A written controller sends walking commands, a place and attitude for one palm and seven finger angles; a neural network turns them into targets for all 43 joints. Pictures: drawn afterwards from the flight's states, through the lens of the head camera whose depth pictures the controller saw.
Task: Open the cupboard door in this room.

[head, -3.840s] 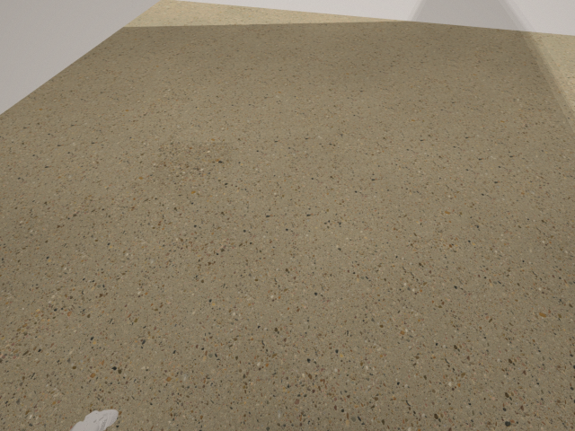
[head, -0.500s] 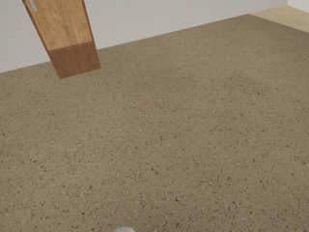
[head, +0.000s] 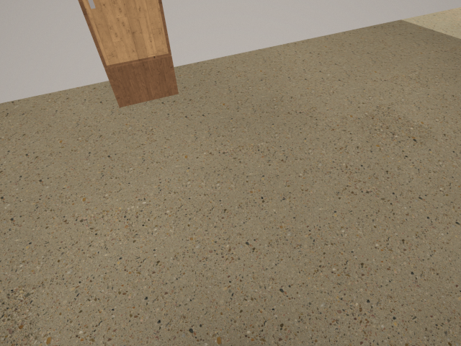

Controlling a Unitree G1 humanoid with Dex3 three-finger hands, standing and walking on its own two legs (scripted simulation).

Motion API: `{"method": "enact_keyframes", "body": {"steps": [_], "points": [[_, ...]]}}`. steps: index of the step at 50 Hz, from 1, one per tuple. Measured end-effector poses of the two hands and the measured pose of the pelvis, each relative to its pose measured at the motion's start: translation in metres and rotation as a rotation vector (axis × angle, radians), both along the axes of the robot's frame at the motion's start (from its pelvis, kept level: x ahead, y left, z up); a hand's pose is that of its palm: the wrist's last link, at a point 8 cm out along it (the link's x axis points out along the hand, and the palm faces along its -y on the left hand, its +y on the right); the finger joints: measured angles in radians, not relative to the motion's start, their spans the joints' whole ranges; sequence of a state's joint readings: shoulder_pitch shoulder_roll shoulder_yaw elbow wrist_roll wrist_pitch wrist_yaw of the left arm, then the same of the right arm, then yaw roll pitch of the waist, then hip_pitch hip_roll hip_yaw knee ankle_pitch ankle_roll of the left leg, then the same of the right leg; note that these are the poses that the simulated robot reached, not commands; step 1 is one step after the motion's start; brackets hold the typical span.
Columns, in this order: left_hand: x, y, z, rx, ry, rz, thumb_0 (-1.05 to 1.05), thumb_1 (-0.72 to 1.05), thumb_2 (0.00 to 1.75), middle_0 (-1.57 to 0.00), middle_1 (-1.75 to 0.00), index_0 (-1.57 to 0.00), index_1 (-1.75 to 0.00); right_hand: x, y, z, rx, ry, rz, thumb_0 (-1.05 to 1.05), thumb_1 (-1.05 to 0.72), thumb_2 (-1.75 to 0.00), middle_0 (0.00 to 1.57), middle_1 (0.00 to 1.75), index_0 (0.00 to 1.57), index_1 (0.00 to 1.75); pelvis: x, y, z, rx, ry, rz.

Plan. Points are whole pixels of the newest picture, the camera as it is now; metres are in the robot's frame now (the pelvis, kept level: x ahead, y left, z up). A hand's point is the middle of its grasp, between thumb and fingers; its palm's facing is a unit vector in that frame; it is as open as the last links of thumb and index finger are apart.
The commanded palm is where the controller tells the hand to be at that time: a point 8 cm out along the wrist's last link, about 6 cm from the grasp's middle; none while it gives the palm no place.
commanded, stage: stand and wait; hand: left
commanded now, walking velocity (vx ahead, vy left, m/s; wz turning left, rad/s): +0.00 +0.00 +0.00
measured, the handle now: out of the picture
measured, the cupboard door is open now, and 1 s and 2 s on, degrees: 0 0 0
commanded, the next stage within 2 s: turn or walk to find it in 0.58 s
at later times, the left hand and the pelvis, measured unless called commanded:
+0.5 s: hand out of the picture -0.05 +0.22 -0.18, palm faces +0.07 -0.98 -0.20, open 7.4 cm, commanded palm none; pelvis -0.03 +0.03 +0.00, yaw +2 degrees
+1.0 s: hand out of the picture -0.04 +0.23 -0.19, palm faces +0.18 -0.96 -0.20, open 7.4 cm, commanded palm none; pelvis -0.06 +0.04 -0.01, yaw +9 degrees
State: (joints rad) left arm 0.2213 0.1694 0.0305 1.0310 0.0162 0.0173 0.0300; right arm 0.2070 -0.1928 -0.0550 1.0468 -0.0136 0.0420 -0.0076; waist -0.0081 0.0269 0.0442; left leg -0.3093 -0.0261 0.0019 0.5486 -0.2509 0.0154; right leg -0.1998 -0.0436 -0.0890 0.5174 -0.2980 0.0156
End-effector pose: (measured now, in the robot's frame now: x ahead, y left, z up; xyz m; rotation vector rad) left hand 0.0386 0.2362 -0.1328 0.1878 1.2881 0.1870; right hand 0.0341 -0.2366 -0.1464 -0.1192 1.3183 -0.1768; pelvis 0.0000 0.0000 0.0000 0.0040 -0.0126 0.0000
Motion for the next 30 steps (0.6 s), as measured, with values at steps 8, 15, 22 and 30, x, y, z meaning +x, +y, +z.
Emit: {"method": "enact_keyframes", "body": {"steps": [8, 15, 22, 30], "points": [[-0.030, -0.002, 0.002, -0.017, -0.007, 0.036, 0.00, 0.90, 0.90, -0.20, -0.30, -0.20, -0.30, -0.001, -0.003, 0.007, -0.016, 0.003, 0.040, 0.01, -0.91, -0.89, 0.20, 0.30, 0.20, 0.30, -0.014, 0.005, 0.004, 0.000, -0.013, 0.043], [-0.061, 0.018, -0.021, -0.068, 0.052, 0.081, 0.00, 0.90, 0.90, -0.20, -0.30, -0.20, -0.30, -0.002, 0.024, 0.010, -0.057, -0.018, 0.088, 0.01, -0.91, -0.89, 0.20, 0.30, 0.20, 0.30, -0.024, 0.027, -0.005, -0.014, -0.017, 0.052], [-0.084, 0.029, -0.015, -0.065, 0.120, 0.076, 0.00, 0.90, 0.90, -0.20, -0.30, -0.20, -0.30, -0.014, 0.045, 0.016, -0.047, -0.021, 0.085, 0.01, -0.93, -0.89, 0.20, 0.30, 0.20, 0.30, -0.031, 0.035, 0.004, 0.004, -0.010, 0.037], [-0.101, 0.020, -0.005, -0.057, 0.129, 0.058, 0.00, 0.90, 0.90, -0.20, -0.30, -0.20, -0.30, -0.039, 0.043, 0.009, -0.012, 0.005, 0.057, 0.01, -0.94, -0.89, 0.20, 0.30, 0.20, 0.30, -0.040, 0.035, 0.007, 0.000, -0.025, 0.034]]}}
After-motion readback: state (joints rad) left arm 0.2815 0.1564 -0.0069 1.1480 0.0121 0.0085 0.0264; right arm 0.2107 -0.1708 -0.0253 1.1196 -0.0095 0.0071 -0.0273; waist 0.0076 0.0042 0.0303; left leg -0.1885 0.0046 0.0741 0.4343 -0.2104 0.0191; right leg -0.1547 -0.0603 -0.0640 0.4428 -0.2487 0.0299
